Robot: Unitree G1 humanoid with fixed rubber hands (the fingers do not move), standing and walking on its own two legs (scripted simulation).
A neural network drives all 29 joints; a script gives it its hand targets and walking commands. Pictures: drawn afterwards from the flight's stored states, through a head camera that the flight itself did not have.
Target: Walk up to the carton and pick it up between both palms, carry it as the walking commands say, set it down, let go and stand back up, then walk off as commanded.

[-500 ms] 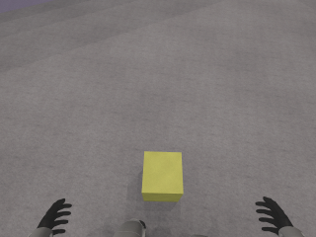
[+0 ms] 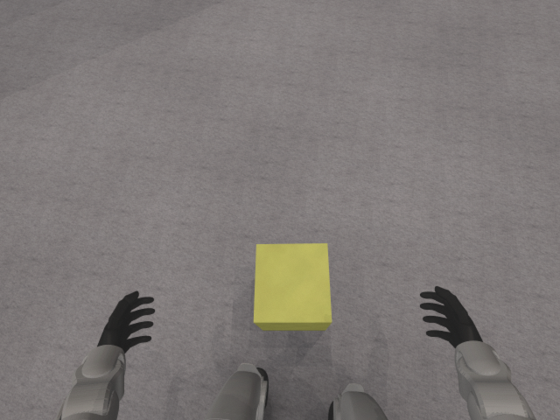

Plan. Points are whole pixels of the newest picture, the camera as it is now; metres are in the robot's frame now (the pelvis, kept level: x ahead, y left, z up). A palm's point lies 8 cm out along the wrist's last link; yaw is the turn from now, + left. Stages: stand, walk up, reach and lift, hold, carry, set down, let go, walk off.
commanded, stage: reach and lift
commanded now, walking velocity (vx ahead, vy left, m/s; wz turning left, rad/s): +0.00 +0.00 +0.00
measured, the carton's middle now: (292, 290) +0.40 +0.05 -0.60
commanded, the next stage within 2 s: none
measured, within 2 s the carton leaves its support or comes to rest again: neither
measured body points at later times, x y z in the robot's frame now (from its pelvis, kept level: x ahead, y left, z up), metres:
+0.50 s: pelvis -0.06 +0.02 -0.05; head +0.17 +0.04 +0.34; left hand +0.34 +0.27 -0.15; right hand +0.37 -0.16 -0.14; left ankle +0.03 +0.15 -0.69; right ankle -0.02 -0.12 -0.69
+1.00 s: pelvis -0.05 +0.02 -0.08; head +0.24 +0.02 +0.26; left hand +0.39 +0.24 -0.21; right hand +0.43 -0.15 -0.22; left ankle +0.03 +0.15 -0.69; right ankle -0.02 -0.12 -0.69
